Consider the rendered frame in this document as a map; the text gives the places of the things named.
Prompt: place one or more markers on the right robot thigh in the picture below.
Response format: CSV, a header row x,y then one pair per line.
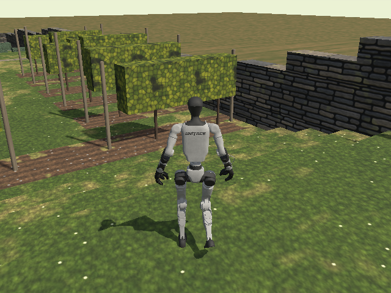
x,y
209,179

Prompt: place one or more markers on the left robot hand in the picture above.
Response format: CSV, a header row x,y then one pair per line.
x,y
160,175

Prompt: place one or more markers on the robot thigh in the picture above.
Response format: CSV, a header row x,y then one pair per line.
x,y
209,179
180,184

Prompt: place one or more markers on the left robot upper arm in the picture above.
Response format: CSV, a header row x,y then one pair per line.
x,y
176,129

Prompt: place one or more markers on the left robot forearm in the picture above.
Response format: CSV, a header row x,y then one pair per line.
x,y
163,162

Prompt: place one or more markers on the right robot upper arm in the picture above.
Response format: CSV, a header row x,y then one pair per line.
x,y
214,128

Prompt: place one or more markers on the right robot hand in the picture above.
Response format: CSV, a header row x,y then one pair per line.
x,y
225,172

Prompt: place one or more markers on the right robot forearm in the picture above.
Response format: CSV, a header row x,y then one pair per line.
x,y
226,161

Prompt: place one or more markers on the left robot thigh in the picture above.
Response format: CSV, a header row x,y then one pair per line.
x,y
180,184

